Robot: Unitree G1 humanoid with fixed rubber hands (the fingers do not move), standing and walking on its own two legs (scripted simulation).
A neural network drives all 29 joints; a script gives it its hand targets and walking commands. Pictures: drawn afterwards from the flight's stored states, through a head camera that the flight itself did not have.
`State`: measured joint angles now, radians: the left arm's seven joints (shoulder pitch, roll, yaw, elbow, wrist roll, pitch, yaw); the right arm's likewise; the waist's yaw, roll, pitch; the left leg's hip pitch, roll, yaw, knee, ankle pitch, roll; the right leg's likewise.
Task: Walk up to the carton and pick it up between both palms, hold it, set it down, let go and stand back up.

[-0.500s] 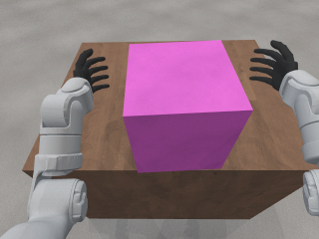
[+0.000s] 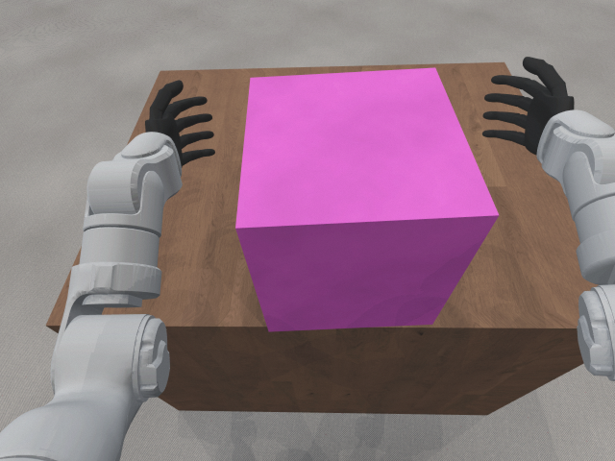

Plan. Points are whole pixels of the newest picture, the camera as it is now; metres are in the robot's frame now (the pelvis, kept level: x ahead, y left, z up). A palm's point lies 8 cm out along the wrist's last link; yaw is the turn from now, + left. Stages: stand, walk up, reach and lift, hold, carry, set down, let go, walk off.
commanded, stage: reach and lift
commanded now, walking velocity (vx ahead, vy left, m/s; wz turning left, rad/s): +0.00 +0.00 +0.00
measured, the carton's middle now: (346, 208) +0.45 -0.03 +0.04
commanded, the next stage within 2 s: none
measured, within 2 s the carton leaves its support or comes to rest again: neither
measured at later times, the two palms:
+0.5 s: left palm (205, 197) +0.43 +0.16 +0.09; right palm (500, 184) +0.44 -0.23 +0.09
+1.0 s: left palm (222, 205) +0.43 +0.14 +0.08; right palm (487, 194) +0.43 -0.22 +0.08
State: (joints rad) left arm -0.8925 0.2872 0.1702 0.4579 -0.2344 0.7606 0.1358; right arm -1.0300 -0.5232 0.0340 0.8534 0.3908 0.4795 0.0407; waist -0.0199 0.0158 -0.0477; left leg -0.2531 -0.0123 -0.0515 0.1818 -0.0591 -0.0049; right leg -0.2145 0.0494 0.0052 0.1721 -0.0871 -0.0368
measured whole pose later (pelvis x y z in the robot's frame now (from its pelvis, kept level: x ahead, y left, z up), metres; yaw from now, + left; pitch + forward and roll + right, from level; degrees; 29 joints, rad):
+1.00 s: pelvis +0.00 +0.00 +0.00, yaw -3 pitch +15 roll +0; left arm -0.80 0.08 0.16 0.88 -0.10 0.12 0.20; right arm -0.89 -0.33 0.09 1.09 0.30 0.00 0.00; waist 0.03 0.03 -0.16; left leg -0.41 0.00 -0.02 0.20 -0.06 -0.01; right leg -0.40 0.06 0.05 0.23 -0.08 -0.04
